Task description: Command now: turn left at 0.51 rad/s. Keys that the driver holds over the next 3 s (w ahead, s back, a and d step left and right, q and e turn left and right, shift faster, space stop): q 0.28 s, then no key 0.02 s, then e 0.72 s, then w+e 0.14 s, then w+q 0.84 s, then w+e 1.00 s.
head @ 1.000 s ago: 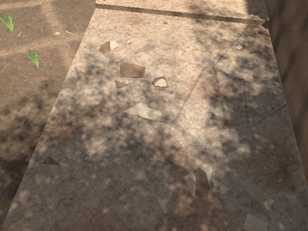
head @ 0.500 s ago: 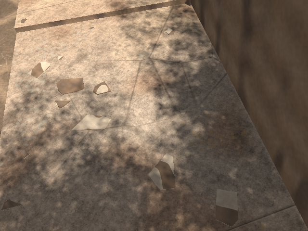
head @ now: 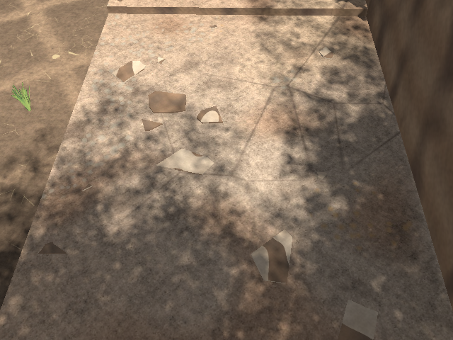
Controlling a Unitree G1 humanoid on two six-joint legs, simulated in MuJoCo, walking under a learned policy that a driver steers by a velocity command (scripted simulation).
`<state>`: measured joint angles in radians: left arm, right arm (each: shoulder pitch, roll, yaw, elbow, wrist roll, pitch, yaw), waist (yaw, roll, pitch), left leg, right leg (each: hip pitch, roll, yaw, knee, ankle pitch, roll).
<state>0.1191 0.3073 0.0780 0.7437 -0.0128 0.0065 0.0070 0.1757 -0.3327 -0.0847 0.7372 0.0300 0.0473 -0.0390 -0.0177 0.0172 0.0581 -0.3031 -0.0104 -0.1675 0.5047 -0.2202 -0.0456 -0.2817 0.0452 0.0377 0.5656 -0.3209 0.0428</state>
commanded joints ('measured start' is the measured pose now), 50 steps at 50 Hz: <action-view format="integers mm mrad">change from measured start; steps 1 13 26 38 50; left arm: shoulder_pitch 130 65 69 70 40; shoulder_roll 154 127 99 73 179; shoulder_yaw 47 17 -28 7 29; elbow -30 -55 23 -18 -99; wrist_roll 17 30 20 -4 -1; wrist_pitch -8 -23 -41 54 -19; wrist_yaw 6 47 -28 -10 5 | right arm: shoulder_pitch -18 -63 -83 -163 -138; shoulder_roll -79 -75 -90 -112 -115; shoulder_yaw -16 -25 0 -27 -37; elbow -77 -115 -81 -51 -22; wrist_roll -8 -6 -40 -37 -35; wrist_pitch -1 5 -2 -46 -32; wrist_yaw -3 12 13 -1 -21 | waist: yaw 32 70 52 34 21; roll -39 -138 105 121 -119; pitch -151 -71 -150 -81 -92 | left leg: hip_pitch -109 -329 272 158 -326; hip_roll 43 63 234 317 62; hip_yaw -102 94 14 166 87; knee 118 473 -125 -168 660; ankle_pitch -113 -123 371 407 -199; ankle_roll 84 -80 208 255 1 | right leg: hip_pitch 254 299 33 -128 160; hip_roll -185 -331 -122 -133 -285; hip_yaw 164 54 -74 -57 298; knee -270 -306 -116 323 -259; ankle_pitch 140 350 27 -145 362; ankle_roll -75 -274 -3 26 -261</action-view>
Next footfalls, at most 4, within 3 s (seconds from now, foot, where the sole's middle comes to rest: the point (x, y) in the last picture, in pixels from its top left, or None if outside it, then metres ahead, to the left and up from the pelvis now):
0.02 right None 0.04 -0.11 -0.77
0.46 left None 0.02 0.15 -0.77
0.88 right None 0.04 -0.11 -0.77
1.52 left None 0.25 0.10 -0.77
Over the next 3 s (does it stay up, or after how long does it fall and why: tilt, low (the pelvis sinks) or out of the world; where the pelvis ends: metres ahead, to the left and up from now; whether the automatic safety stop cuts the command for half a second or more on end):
stays up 0.91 0.04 -0.02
